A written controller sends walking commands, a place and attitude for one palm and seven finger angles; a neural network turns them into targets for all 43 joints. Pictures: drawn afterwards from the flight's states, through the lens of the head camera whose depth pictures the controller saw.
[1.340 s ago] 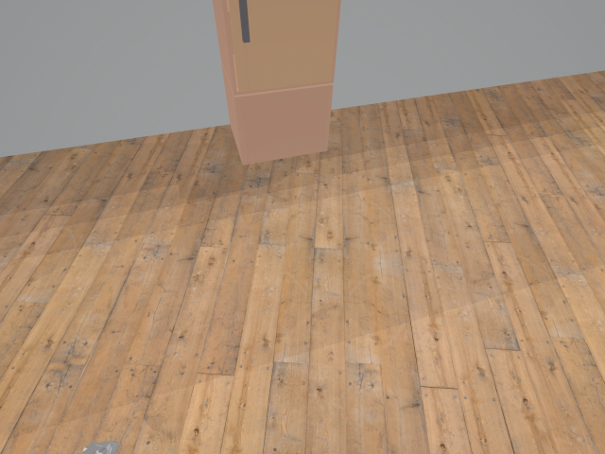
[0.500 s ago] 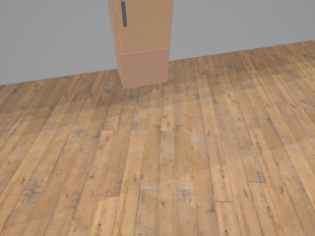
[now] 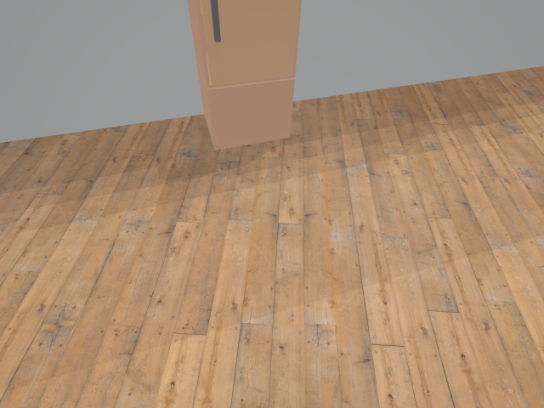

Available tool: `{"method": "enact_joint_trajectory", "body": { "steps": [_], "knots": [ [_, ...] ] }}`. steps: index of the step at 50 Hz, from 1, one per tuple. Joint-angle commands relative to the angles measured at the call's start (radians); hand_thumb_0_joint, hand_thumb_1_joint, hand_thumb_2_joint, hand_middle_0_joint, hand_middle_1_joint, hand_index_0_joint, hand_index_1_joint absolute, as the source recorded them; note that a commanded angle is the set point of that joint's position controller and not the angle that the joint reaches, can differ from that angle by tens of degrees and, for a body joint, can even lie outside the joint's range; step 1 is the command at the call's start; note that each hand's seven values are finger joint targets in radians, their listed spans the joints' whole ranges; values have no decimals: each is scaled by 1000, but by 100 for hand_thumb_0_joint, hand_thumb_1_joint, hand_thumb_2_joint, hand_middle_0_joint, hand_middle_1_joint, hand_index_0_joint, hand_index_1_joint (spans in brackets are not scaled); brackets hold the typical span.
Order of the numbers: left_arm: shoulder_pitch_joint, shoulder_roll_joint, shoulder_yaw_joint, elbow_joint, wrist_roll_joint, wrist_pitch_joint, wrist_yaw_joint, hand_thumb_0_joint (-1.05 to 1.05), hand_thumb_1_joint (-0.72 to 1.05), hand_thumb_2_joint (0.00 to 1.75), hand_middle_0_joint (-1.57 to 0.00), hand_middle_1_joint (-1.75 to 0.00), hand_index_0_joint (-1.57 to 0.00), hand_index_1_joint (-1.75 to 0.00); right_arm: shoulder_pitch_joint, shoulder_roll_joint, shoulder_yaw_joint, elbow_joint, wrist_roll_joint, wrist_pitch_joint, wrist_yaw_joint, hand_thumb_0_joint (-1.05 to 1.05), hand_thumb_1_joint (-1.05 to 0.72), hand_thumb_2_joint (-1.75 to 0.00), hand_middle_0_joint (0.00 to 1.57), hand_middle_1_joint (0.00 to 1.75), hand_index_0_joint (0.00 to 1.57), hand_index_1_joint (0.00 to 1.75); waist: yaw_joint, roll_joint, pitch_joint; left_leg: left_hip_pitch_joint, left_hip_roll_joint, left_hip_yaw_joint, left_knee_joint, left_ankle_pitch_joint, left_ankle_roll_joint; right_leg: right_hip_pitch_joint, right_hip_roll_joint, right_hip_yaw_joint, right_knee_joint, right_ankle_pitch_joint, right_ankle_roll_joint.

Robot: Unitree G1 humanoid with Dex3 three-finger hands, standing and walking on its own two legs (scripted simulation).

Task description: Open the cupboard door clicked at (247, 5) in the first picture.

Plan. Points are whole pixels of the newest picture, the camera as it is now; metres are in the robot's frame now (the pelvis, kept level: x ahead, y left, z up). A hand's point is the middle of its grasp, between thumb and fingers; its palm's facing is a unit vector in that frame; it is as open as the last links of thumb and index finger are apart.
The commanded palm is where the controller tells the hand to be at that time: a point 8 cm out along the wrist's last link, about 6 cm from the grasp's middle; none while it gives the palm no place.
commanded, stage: look at it before walking up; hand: left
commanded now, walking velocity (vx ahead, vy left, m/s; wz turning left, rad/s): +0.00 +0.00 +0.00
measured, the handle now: (214, 17) +1.56 +0.34 -0.04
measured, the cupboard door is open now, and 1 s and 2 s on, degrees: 0 0 0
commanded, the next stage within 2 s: walk to a spot facing it in 0.30 s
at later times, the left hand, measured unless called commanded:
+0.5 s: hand out of the picture +0.07 +0.24 -0.16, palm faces -0.02 -0.95 -0.32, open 7.4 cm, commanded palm none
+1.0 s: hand out of the picture +0.14 +0.19 -0.19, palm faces -0.09 -0.99 -0.11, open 7.4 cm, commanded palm none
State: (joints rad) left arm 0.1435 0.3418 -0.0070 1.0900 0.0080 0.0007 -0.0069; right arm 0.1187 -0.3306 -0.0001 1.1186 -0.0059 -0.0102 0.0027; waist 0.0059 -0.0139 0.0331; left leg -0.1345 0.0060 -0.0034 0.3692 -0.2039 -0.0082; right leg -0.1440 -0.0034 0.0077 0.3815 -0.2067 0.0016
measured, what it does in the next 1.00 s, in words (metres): walks ahead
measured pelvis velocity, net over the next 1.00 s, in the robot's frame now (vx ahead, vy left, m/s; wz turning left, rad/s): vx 0.16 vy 0.02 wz -0.15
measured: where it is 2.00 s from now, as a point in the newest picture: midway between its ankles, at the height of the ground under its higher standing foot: (298, 308)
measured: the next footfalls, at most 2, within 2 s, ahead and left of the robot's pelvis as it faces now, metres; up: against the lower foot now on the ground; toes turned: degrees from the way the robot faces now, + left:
right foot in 1.24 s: +0.41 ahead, -0.13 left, +0.00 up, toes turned -20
left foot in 1.70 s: +0.65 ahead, +0.05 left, +0.00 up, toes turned -4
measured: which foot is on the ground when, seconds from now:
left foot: down 0.00-1.00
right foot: down 0.00-0.84, up 0.86-1.00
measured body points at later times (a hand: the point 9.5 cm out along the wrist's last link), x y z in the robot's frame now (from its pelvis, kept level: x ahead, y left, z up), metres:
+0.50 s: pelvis +0.01 +0.00 +0.00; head +0.01 +0.00 +0.45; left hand +0.07 +0.29 -0.14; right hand +0.09 -0.29 -0.13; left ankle +0.00 +0.13 -0.75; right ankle +0.00 -0.12 -0.75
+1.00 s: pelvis +0.16 +0.02 -0.01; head +0.18 +0.05 +0.44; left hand +0.15 +0.24 -0.18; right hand +0.08 -0.19 -0.15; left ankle +0.07 +0.11 -0.75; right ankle +0.12 -0.11 -0.65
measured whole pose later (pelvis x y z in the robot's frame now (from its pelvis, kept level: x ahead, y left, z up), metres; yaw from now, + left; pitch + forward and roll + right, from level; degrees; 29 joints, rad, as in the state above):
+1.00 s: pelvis +0.16 +0.02 -0.01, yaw -8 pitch +0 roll -1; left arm 0.36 0.17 0.06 1.13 0.03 0.02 -0.02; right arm 0.41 -0.11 -0.01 1.11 -0.02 -0.10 -0.03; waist -0.01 -0.04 0.03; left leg -0.02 0.05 0.20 0.44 -0.41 0.02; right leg -0.51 -0.04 -0.05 1.18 -0.33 -0.03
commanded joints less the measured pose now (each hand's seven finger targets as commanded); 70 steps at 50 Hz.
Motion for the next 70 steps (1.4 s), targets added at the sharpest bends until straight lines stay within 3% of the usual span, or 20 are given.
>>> {"method": "enact_joint_trajectory", "body": {
  "steps": [1,20,22,26,30,36,38,40,41,42,45,49,54,58,60,61,62,63,66,70],
  "knots": [
    [-41,204,37,-66,3,-26,18,0,90,90,-20,-30,-20,-30,-50,-212,-35,-67,-1,-25,-15,0,-90,-90,20,30,20,30,-3,16,-63,9,114,-99,-60,126,39,-2,-116,103,-64,107,-32],
    [-44,209,38,-63,4,-27,17,0,90,90,-20,-30,-20,-30,-59,-217,-33,-69,-1,-25,-15,0,-90,-90,20,30,20,30,-2,16,-65,24,115,-95,-67,149,36,7,-116,101,-68,139,-31],
    [27,81,12,-31,4,-7,21,0,90,90,-20,-30,-20,-30,13,-87,-3,-38,-9,-8,-10,0,-90,-90,20,30,20,30,-4,12,-88,33,109,-64,-45,31,16,6,-103,97,-54,-2,-16],
    [80,80,27,-42,16,8,1,0,90,90,-20,-30,-20,-30,56,-100,-19,-46,-19,4,-5,0,-90,-90,20,30,20,30,1,24,74,-96,111,-73,-59,-361,37,-127,-60,129,-30,-331,-41],
    [163,51,41,-56,17,-6,-7,0,90,90,-20,-30,-20,-30,100,-85,-32,-64,-16,-11,-6,0,-90,-90,20,30,20,30,10,13,105,-132,123,-72,21,-357,63,-151,-50,163,22,-315,-74],
    [372,69,79,-5,17,-48,21,0,90,90,-20,-30,-20,-30,20,11,-34,-135,-8,-51,-8,0,-90,-90,20,30,20,30,68,-153,79,-453,59,90,446,-330,7,164,-294,488,-82,148,-259],
    [343,52,79,-6,21,-50,28,0,90,90,-20,-30,-20,-30,46,34,-39,-131,-1,-61,-6,0,-90,-90,20,30,20,30,36,-104,58,-372,82,69,357,-339,16,134,-285,412,-10,261,-250],
    [229,16,77,-32,9,-48,23,0,90,90,-20,-30,-20,-30,269,47,-43,-54,0,-71,-12,0,-90,-90,20,30,20,30,-91,-21,-7,73,63,74,56,-140,41,-169,-149,229,184,208,-152],
    [203,-61,69,-62,-1,-44,10,0,90,90,-20,-30,-20,-30,449,-48,-70,10,-18,-77,-25,0,-90,-90,20,30,20,30,-141,251,-43,306,264,-222,-61,-141,102,-414,19,64,508,7,-74],
    [145,-85,62,-100,4,-59,12,0,90,90,-20,-30,-20,-30,557,-78,-75,39,-21,-70,-30,0,-90,-90,20,30,20,30,-155,335,-12,336,453,-415,-153,-11,161,-576,43,-11,708,-320,-47],
    [93,-111,66,-78,20,-44,1,0,90,90,-20,-30,-20,-30,441,47,-42,3,-19,-74,-36,0,-90,-90,20,30,20,30,-86,51,154,149,416,-222,-139,177,175,-619,-76,22,868,-182,-41],
    [122,-163,65,-77,22,-17,-21,0,90,90,-20,-30,-20,-30,427,93,-29,17,-15,-93,-46,0,-90,-90,20,30,20,30,-27,138,144,125,280,65,-150,369,105,-595,-73,-56,800,-59,-28],
    [-39,-182,50,-140,15,-18,-31,0,90,90,-20,-30,-20,-30,463,104,-27,47,-16,-90,-49,0,-90,-90,20,30,20,30,-40,157,176,122,230,186,-184,548,93,-453,-29,-188,381,59,-40],
    [80,-136,63,-109,19,-27,-17,0,90,90,-20,-30,-20,-30,444,56,-48,58,-12,-76,-48,0,-90,-90,20,30,20,30,36,157,68,186,264,225,31,941,92,-218,54,-224,302,33,-102],
    [287,-79,86,-47,28,-38,-9,0,90,90,-20,-30,-20,-30,379,40,-55,40,-8,-74,-45,0,-90,-90,20,30,20,30,141,159,-24,71,247,241,339,836,64,76,48,-199,209,64,-128],
    [386,9,107,-23,33,-50,1,0,90,90,-20,-30,-20,-30,404,82,-49,32,3,-74,-30,0,-90,-90,20,30,20,30,171,31,-113,-144,193,233,651,478,42,295,-125,7,155,56,-191],
    [444,90,125,-15,20,-55,10,0,90,90,-20,-30,-20,-30,431,148,-45,1,15,-81,-30,0,-90,-90,20,30,20,30,145,-145,-223,-377,35,179,1026,-314,11,420,-412,495,30,136,-324],
    [378,103,131,-38,-2,-50,16,0,90,90,-20,-30,-20,-30,359,122,-48,-35,17,-74,-29,0,-90,-90,20,30,20,30,138,-94,-195,-428,69,42,1131,-317,41,315,-459,571,-102,-43,-356],
    [167,-33,83,-81,8,-65,28,0,90,90,-20,-30,-20,-30,268,141,-52,-51,-17,-51,-16,0,-90,-90,20,30,20,30,24,51,33,-422,178,-10,1015,-153,30,-103,-352,324,-160,-115,-250],
    [119,-60,72,-77,16,-78,23,0,90,90,-20,-30,-20,-30,345,181,-50,-41,-21,-12,-6,0,-90,-90,20,30,20,30,-59,-23,25,-325,185,50,767,-98,-11,-263,-243,87,-188,-32,-194]
  ]
}}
